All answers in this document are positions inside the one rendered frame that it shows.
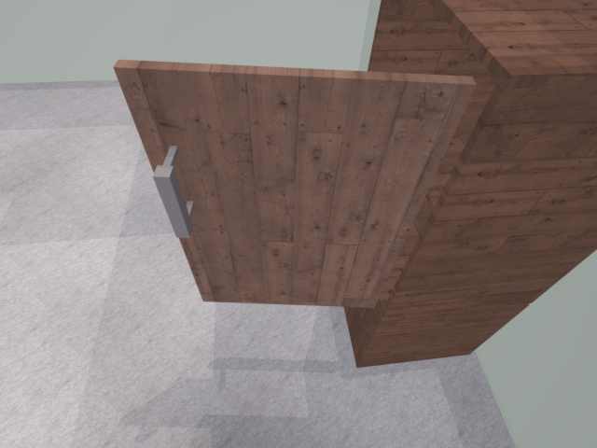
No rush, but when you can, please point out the handle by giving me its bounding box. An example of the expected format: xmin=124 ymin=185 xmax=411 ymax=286
xmin=153 ymin=146 xmax=195 ymax=238

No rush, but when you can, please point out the cupboard door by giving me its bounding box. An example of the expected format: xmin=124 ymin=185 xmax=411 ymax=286
xmin=114 ymin=60 xmax=477 ymax=308

